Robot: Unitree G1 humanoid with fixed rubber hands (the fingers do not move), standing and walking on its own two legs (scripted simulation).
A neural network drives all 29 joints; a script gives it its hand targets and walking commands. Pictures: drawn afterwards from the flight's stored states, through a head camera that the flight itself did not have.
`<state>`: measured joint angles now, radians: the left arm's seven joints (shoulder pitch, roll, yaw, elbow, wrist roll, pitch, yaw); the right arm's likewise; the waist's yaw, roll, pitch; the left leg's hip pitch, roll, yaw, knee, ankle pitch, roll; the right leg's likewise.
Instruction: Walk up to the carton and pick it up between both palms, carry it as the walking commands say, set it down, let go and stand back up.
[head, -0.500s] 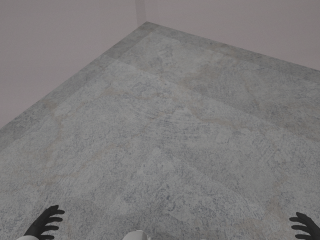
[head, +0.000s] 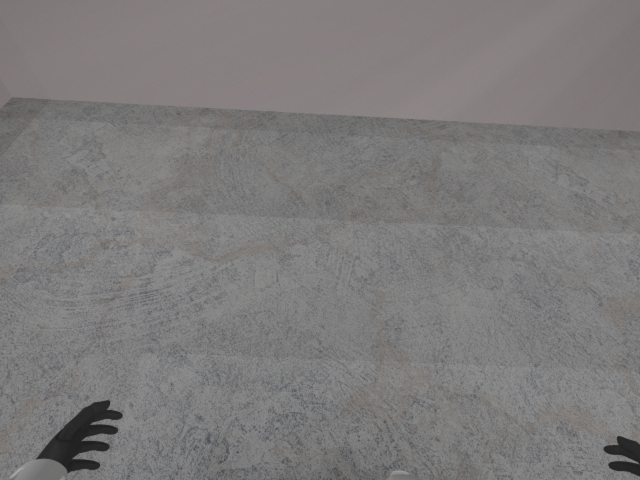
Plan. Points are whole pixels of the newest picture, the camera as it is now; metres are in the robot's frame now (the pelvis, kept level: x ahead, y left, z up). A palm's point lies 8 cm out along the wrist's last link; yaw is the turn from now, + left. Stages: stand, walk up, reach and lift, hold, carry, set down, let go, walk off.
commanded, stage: walk up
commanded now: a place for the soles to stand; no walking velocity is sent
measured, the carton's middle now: out of the picture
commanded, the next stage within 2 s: none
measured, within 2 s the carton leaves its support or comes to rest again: neither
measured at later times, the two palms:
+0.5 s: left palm (264, 333) +0.34 +0.09 -0.06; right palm out of the picture -0.09 -0.46 -0.04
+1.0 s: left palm (443, 278) +0.45 -0.21 -0.07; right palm out of the picture -0.19 -0.50 -0.06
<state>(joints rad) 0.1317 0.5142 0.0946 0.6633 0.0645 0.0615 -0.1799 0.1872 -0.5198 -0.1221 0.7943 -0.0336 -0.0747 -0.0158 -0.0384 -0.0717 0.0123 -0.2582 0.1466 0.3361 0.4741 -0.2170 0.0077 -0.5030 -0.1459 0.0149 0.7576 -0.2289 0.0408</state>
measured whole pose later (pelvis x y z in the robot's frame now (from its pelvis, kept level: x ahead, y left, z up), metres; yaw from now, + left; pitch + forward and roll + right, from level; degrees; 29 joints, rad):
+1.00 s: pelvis +0.08 -0.25 +0.00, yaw -59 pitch +2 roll +0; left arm 0.13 0.50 0.11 0.74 0.05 0.05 -0.16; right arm 0.30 -0.51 -0.06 0.85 -0.02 -0.13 -0.03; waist 0.00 -0.05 -0.02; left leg -0.29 0.11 0.18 0.52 -0.26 -0.02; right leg -0.49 0.01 0.06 0.87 -0.31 0.02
